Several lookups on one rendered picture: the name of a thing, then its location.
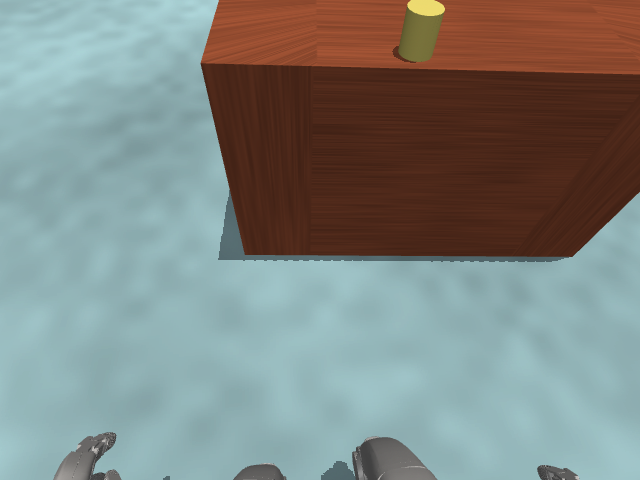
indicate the left robot hand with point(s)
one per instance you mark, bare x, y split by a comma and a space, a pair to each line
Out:
80, 465

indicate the can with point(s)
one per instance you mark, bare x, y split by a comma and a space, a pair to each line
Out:
420, 29

